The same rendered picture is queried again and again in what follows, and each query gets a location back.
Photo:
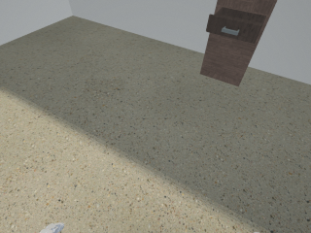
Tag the drawer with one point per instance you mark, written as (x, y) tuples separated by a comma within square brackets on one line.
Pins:
[(248, 24)]

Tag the cabinet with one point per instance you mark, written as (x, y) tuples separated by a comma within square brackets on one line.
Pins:
[(227, 59)]

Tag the left robot hand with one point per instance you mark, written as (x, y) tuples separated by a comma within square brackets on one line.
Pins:
[(53, 228)]

